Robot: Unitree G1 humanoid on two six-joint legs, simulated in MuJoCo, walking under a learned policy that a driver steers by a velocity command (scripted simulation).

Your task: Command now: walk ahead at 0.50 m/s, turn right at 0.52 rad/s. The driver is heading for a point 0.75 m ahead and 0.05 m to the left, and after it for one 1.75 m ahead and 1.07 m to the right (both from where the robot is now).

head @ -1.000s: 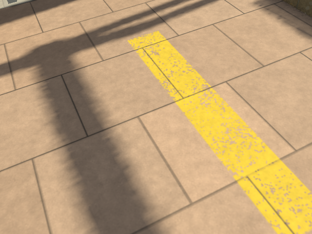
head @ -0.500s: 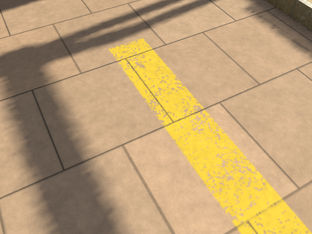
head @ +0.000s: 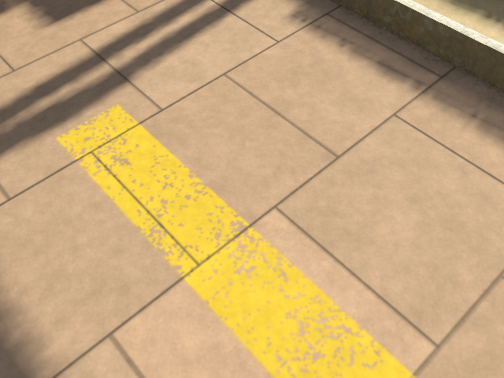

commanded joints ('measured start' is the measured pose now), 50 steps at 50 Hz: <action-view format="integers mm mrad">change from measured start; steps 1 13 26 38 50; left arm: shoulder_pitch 65 199 64 -138 191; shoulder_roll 116 148 128 18 149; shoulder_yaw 33 37 15 -8 39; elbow -74 15 -26 -77 -19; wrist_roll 16 -3 -1 6 24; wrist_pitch -9 -12 -23 -23 -29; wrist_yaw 11 46 40 29 19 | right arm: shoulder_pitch -40 -294 19 109 213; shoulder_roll -131 -57 -95 -144 -133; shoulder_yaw -34 -12 -37 -41 -25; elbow -106 -178 -106 -24 -14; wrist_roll -14 -7 -9 9 10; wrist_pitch -31 -13 1 9 14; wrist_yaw -3 16 19 2 -7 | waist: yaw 9 98 -45 -67 97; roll -21 -81 32 55 -196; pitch -132 -18 -72 -14 -392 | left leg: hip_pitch -315 -239 331 233 -322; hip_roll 87 22 250 135 -60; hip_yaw -76 -14 -410 -76 -139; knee -16 -624 -944 -1038 132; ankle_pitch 112 568 139 495 -200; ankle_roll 1 -44 224 182 -30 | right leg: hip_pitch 358 294 -312 -196 745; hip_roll -264 -209 -130 -152 -460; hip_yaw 410 236 117 27 563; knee -290 -334 666 83 -134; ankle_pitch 224 199 -191 265 551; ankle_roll -197 -127 54 100 -242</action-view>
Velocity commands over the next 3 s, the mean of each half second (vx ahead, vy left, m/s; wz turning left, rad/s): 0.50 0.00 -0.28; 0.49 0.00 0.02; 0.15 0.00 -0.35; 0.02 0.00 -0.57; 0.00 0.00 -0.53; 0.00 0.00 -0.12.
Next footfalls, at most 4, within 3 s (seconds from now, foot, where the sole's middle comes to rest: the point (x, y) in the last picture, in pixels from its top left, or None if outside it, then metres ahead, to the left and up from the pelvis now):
0.42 left None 0.43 0.11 -0.76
0.94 right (320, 286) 0.69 -0.15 -0.77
1.36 left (244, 254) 0.79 0.06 -0.77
1.78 right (328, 297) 0.65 -0.17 -0.77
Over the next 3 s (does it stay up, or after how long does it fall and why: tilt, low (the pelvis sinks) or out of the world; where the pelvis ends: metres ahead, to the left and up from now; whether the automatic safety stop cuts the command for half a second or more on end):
stays up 0.64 -0.07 0.01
